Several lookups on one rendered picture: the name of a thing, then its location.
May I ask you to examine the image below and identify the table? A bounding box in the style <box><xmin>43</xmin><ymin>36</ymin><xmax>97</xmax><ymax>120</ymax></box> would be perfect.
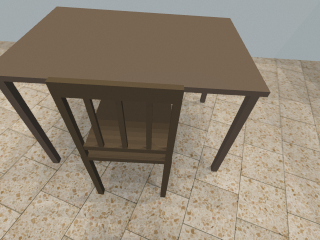
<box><xmin>0</xmin><ymin>6</ymin><xmax>271</xmax><ymax>172</ymax></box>

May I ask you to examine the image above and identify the chair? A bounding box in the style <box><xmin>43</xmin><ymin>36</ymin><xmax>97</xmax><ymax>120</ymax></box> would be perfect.
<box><xmin>45</xmin><ymin>77</ymin><xmax>185</xmax><ymax>198</ymax></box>

